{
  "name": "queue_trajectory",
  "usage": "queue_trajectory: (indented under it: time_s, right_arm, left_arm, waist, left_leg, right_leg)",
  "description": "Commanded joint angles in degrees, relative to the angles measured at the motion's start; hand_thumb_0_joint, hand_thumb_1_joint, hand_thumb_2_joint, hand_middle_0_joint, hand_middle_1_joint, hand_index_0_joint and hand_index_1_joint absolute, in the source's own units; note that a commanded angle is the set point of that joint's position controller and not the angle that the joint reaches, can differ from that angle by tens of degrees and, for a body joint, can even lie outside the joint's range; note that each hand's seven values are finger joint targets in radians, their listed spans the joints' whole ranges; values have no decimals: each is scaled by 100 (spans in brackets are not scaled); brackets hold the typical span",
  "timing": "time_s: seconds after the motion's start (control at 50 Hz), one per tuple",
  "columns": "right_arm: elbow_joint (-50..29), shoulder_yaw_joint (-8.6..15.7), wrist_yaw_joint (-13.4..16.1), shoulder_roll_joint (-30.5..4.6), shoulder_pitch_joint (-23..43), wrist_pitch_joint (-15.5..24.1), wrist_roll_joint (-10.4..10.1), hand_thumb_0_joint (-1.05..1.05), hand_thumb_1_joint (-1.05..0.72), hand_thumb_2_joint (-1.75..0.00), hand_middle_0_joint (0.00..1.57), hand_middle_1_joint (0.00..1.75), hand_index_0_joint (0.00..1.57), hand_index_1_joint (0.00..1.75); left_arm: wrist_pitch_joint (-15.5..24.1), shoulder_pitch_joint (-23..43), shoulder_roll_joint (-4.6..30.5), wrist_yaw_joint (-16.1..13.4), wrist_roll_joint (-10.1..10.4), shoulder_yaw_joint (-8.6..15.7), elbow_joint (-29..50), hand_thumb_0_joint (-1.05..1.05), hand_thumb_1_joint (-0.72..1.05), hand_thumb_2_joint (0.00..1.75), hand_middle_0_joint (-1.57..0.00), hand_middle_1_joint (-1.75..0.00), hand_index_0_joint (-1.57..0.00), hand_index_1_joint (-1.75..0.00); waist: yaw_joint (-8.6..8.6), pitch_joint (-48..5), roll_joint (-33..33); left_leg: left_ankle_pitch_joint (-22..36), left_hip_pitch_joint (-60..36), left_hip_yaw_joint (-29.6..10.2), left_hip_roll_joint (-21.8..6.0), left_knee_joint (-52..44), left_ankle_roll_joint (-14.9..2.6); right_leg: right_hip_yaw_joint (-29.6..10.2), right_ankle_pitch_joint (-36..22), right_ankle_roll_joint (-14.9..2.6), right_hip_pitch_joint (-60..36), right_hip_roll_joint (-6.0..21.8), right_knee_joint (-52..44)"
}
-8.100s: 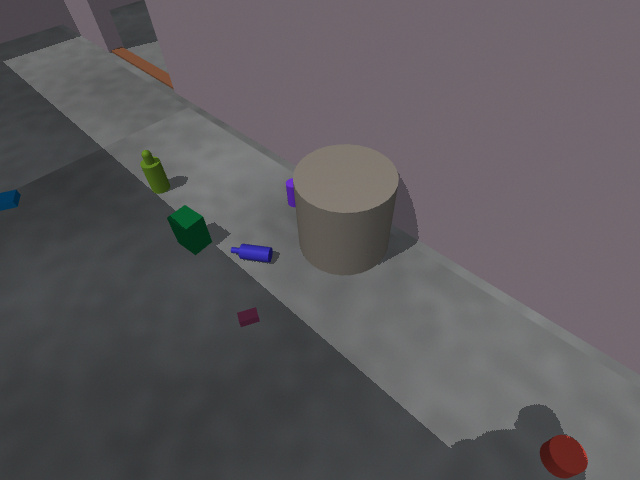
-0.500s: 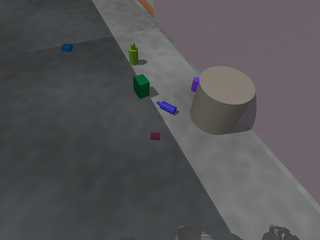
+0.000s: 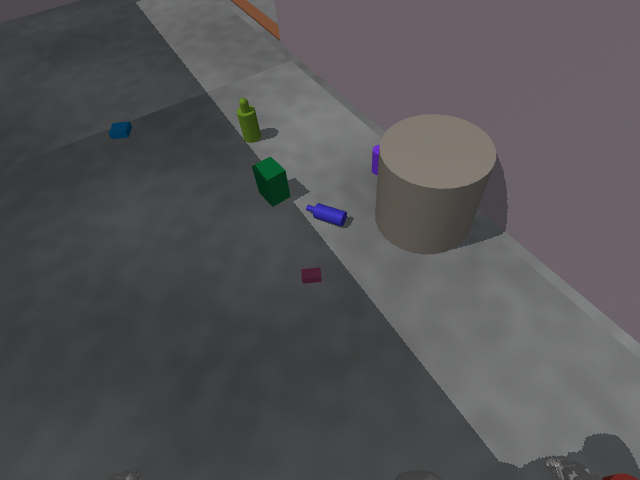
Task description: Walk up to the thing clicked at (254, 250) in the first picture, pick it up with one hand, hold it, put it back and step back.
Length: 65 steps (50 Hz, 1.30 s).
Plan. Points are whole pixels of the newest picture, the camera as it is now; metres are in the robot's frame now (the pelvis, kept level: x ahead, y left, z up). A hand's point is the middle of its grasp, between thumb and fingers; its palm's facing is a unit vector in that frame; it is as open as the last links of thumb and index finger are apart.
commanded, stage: walk up
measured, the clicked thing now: (325, 213) +1.13 +0.03 -0.72
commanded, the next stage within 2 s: stand in 0.44 s
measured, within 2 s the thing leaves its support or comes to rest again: neither
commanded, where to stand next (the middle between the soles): +0.05 +0.02 m, yaw +0 degrees
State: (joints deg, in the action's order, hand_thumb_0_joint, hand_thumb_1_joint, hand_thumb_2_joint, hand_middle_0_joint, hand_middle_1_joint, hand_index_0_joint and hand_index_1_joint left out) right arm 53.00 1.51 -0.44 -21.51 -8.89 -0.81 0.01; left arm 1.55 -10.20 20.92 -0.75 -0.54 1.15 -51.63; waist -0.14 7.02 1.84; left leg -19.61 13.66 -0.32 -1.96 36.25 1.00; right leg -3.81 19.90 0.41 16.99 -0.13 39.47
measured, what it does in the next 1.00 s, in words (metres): stands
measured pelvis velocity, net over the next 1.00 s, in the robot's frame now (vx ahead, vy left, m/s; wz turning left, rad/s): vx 0.00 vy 0.01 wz -0.01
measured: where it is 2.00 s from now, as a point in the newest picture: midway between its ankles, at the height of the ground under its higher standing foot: outside the picture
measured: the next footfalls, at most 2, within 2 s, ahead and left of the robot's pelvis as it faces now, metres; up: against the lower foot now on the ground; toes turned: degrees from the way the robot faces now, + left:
none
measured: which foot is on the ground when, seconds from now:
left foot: down 0.00-1.00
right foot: down 0.00-1.00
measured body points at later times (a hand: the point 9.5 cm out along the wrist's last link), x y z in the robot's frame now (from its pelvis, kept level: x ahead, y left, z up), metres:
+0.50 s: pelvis -0.01 +0.01 +0.02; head +0.00 +0.01 +0.47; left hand +0.09 +0.31 -0.11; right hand +0.06 -0.30 -0.11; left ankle -0.01 +0.15 -0.72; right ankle +0.02 -0.13 -0.72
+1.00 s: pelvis +0.00 +0.01 +0.03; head +0.01 +0.01 +0.48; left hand +0.08 +0.31 -0.11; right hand +0.08 -0.29 -0.11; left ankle -0.01 +0.15 -0.72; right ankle +0.02 -0.13 -0.72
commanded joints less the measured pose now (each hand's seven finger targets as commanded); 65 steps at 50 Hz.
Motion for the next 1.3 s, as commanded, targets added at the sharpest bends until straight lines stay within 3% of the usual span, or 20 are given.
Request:
queue_trajectory:
  time_s: [0.0, 0.02, 0.06, 0.08, 0.1, 0.12, 0.16, 0.26, 0.36, 0.42, 0.46, 0.58, 0.62, 0.7, 0.84, 0.9, 1.06, 1.16, 1.28]
  right_arm:
    - [-232, 342, 86, -1525, 124, 288, 42, 0, -90, -90, 20, 30, 20, 30]
    - [-224, 306, 50, -1480, 420, 273, 30, 0, -90, -90, 20, 30, 20, 30]
    - [-126, 205, 27, -1209, 498, 247, 14, 0, -90, -90, 20, 30, 20, 30]
    - [-99, 171, 29, -1157, 475, 250, 11, 0, -90, -90, 20, 30, 20, 30]
    - [12, 159, 38, -1135, 321, 256, 22, 0, -90, -90, 20, 30, 20, 30]
    - [110, 155, 34, -1151, 350, 258, 21, 0, -90, -90, 20, 30, 20, 30]
    - [196, 148, 17, -1179, 473, 267, 21, 0, -90, -90, 20, 30, 20, 30]
    - [376, 128, 22, -1120, 504, 261, 17, 0, -90, -90, 20, 30, 20, 30]
    - [549, 136, 21, -1152, 599, 267, 44, 0, -90, -90, 20, 30, 20, 30]
    - [605, 171, 32, -1152, 564, 264, 44, 0, -90, -90, 20, 30, 20, 30]
    - [686, 171, 31, -1168, 527, 270, 65, 0, -90, -90, 20, 30, 20, 30]
    - [790, 172, 29, -1123, 533, 295, 67, 0, -90, -90, 20, 30, 20, 30]
    - [807, 187, 40, -1178, 548, 303, 59, 0, -90, -90, 20, 30, 20, 30]
    - [869, 176, 62, -1145, 519, 276, 43, 0, -90, -90, 20, 30, 20, 30]
    - [903, 151, 54, -1101, 587, 234, 41, 0, -90, -90, 20, 30, 20, 30]
    - [901, 152, 39, -1089, 581, 206, 49, 0, -90, -90, 20, 30, 20, 30]
    - [884, 157, 37, -1091, 555, 242, 37, 0, -90, -90, 20, 30, 20, 30]
    - [875, 137, 35, -1066, 556, 214, 46, 0, -90, -90, 20, 30, 20, 30]
    - [875, 139, 42, -1103, 523, 225, 38, 0, -90, -90, 20, 30, 20, 30]
  left_arm:
    - [38, 93, 1054, -64, 145, 281, 246, 0, 90, 90, -20, -30, -20, -30]
    - [33, 111, 1187, -78, 86, 303, 58, 0, 90, 90, -20, -30, -20, -30]
    - [88, 237, 1257, -41, 35, 298, -64, 0, 90, 90, -20, -30, -20, -30]
    - [106, 331, 1303, -20, 46, 291, -86, 0, 90, 90, -20, -30, -20, -30]
    - [104, 495, 1338, -11, 53, 284, -97, 0, 90, 90, -20, -30, -20, -30]
    - [87, 542, 1283, -2, 75, 272, -176, 0, 90, 90, -20, -30, -20, -30]
    - [78, 617, 1206, 8, 70, 226, -292, 0, 90, 90, -20, -30, -20, -30]
    - [70, 853, 1199, 41, 53, 207, -558, 0, 90, 90, -20, -30, -20, -30]
    - [49, 867, 1134, 69, 60, 183, -777, 0, 90, 90, -20, -30, -20, -30]
    - [44, 905, 1180, 75, -2, 143, -878, 0, 90, 90, -20, -30, -20, -30]
    - [44, 908, 1172, 84, 9, 148, -941, 0, 90, 90, -20, -30, -20, -30]
    - [86, 832, 1188, 68, 20, 126, -1016, 0, 90, 90, -20, -30, -20, -30]
    - [83, 784, 1135, 59, 20, 98, -1020, 0, 90, 90, -20, -30, -20, -30]
    - [63, 753, 1179, 31, 28, 102, -1058, 0, 90, 90, -20, -30, -20, -30]
    - [41, 699, 1147, 18, 18, 64, -1086, 0, 90, 90, -20, -30, -20, -30]
    - [28, 689, 1170, 25, -2, 76, -1089, 0, 90, 90, -20, -30, -20, -30]
    - [77, 674, 1195, 24, 21, 93, -1024, 0, 90, 90, -20, -30, -20, -30]
    - [33, 685, 1203, 30, 15, 100, -1010, 0, 90, 90, -20, -30, -20, -30]
    - [47, 640, 1173, 36, 14, 92, -1004, 0, 90, 90, -20, -30, -20, -30]
  waist:
    - [138, -1134, 40]
    - [215, -917, 74]
    - [176, -869, 108]
    - [117, -753, 136]
    - [15, -718, 104]
    - [42, -605, 206]
    - [66, -672, 236]
    - [-11, -634, -92]
    - [23, -673, -135]
    - [-72, -657, -244]
    - [-44, -603, -207]
    - [-48, -937, -197]
    - [-57, -1129, -133]
    - [-52, -1129, -201]
    - [-41, -734, -189]
    - [-40, -515, -183]
    - [-52, -909, -240]
    - [-35, -749, -185]
    - [-34, -845, -212]
  left_leg:
    - [1698, -543, -1383, -1200, -1258, -843]
    - [1455, -25, -1219, -1238, -1183, -905]
    - [1247, 9, -525, -660, -1037, -482]
    - [975, -61, -313, -450, -1050, -355]
    - [778, -64, -321, -434, -1215, -314]
    - [651, -79, -379, -452, -1343, -298]
    - [763, -161, -456, -564, -1495, -346]
    - [579, -309, -314, -515, -1633, -301]
    - [474, -495, -312, -532, -1856, -291]
    - [482, -540, -399, -553, -1995, -217]
    - [360, -530, -401, -550, -2076, -217]
    - [1211, -883, -378, -581, -2015, -202]
    - [1754, -1079, -348, -610, -1935, -190]
    - [1846, -1036, -326, -607, -1963, -195]
    - [1360, -849, -337, -556, -2082, -163]
    - [668, -625, -350, -506, -2149, -165]
    - [1606, -936, -329, -553, -2001, -169]
    - [881, -693, -344, -508, -2139, -157]
    - [1300, -871, -344, -537, -2041, -168]
  right_leg:
    - [-212, -1016, -214, -170, 88, -336]
    - [-127, -579, -208, -626, 149, -637]
    - [-619, -1286, -347, -843, 379, -1112]
    - [-724, -1482, -400, -630, 476, -1185]
    - [-718, -1506, -413, -601, 508, -1194]
    - [-674, -1358, -399, -532, 473, -1278]
    - [-545, -1446, -355, -683, 377, -1383]
    - [-657, -1285, -319, -694, 436, -1791]
    - [-666, -1210, -256, -692, 435, -2032]
    - [-597, -1044, -195, -664, 524, -2145]
    - [-646, -805, -167, -632, 529, -2240]
    - [-529, -1757, -143, -827, 599, -2148]
    - [-450, -2208, -136, -919, 611, -2062]
    - [-413, -2297, -125, -1052, 622, -2037]
    - [-396, -1759, -104, -803, 592, -2222]
    - [-437, -1009, -95, -669, 580, -2355]
    - [-420, -2040, -138, -939, 645, -2195]
    - [-429, -1275, -128, -856, 613, -2320]
    - [-407, -1695, -139, -871, 624, -2240]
